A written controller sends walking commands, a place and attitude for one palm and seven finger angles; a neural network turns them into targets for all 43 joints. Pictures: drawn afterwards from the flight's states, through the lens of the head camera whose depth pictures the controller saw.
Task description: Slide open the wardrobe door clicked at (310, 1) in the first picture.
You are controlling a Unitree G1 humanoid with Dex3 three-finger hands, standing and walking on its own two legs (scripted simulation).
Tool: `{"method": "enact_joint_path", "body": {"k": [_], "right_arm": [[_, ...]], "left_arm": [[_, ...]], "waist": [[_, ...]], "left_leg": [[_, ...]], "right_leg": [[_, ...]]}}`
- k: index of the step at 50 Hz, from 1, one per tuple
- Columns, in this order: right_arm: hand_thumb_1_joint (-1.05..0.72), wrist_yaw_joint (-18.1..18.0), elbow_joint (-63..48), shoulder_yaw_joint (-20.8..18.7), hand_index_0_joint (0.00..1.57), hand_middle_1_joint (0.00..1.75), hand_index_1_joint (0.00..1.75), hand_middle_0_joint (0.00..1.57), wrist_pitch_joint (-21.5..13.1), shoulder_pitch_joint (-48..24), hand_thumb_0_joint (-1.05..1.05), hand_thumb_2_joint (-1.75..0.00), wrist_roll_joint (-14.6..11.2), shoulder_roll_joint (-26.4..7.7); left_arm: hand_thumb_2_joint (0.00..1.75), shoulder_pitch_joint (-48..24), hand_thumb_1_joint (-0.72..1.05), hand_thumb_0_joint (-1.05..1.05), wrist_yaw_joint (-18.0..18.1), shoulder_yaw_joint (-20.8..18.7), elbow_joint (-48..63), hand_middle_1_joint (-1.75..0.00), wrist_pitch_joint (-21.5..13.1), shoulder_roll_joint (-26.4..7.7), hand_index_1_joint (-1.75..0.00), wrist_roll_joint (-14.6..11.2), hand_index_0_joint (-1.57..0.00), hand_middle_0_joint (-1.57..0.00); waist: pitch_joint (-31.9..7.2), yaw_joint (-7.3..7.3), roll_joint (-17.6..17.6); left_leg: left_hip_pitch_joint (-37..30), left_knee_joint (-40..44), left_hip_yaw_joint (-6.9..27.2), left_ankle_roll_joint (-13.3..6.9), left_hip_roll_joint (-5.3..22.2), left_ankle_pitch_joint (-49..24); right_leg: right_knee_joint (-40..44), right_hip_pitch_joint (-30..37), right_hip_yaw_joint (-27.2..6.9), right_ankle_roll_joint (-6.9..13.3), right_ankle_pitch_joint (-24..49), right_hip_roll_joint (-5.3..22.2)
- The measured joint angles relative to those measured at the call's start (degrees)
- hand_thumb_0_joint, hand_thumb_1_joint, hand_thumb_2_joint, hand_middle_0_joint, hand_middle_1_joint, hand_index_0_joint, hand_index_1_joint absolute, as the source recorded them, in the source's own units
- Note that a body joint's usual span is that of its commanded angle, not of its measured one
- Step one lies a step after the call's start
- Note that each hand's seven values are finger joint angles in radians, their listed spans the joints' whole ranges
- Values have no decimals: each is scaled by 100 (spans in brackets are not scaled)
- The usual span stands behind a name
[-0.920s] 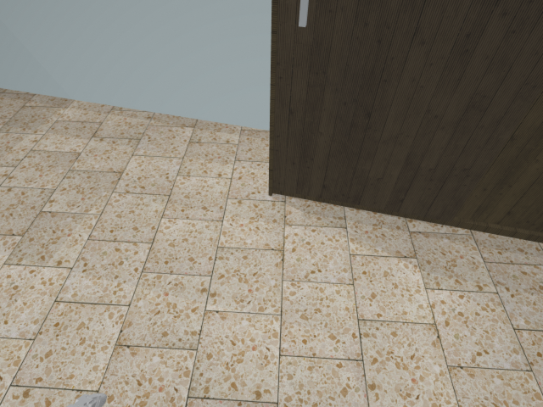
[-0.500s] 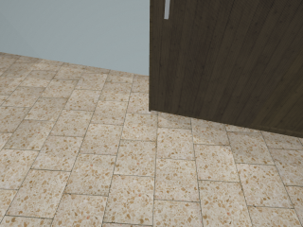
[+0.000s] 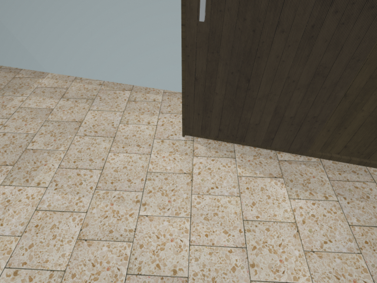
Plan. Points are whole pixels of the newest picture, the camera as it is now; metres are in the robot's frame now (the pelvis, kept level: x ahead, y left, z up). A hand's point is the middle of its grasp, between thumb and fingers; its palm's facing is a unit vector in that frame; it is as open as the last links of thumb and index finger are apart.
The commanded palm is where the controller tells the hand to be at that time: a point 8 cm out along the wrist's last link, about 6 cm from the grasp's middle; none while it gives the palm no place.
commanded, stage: look at it before walking up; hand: left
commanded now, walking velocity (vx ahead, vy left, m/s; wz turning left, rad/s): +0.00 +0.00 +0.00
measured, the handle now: out of the picture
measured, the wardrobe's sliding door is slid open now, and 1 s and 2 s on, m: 0.00 0.00 0.00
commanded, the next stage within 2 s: walk to a spot facing it in 0.52 s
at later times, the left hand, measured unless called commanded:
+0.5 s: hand out of the picture +0.08 +0.25 -0.15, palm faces -0.02 -0.94 -0.33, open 7.4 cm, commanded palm none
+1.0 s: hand out of the picture +0.04 +0.21 -0.19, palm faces +0.01 -0.99 -0.15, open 7.4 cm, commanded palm none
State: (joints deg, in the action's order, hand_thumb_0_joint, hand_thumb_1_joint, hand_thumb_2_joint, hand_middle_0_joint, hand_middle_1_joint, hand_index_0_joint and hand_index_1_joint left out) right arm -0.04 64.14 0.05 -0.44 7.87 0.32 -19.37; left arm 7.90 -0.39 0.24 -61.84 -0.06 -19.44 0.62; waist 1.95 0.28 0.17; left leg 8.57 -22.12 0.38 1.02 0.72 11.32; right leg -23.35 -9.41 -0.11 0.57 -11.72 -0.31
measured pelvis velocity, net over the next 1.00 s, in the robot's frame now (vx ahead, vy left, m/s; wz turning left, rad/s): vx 0.08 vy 0.03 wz -0.02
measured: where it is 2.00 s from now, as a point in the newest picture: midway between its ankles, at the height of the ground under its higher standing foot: (196, 248)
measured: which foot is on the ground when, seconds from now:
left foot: down 0.00-1.00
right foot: down 0.00-0.92, up 0.94-1.00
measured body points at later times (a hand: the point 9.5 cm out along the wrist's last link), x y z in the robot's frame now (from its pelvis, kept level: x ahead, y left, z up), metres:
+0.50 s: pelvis +0.00 +0.00 +0.00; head +0.01 +0.00 +0.45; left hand +0.08 +0.30 -0.13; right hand +0.09 -0.30 -0.13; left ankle +0.01 +0.13 -0.74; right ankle +0.01 -0.11 -0.74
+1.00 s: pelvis +0.08 +0.03 -0.01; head +0.08 +0.04 +0.44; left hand +0.04 +0.26 -0.18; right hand +0.05 -0.21 -0.16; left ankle +0.02 +0.13 -0.74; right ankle +0.01 -0.10 -0.70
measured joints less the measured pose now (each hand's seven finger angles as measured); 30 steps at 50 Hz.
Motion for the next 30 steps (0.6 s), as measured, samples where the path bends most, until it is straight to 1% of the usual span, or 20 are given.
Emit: {"method": "enact_joint_path", "body": {"k": [30], "right_arm": [[-91, -7, -37, 13, 20, 30, 30, 20, -10, -153, 1, -90, -12, -11]], "left_arm": [[90, 26, 91, 1, -2, -3, -39, -30, -9, -19, -30, 8, -20, -21]], "waist": [[37, -53, 9]], "left_leg": [[-87, 141, 26, 3, 0, -31]], "right_leg": [[157, 105, 25, -2, 31, 2]]}}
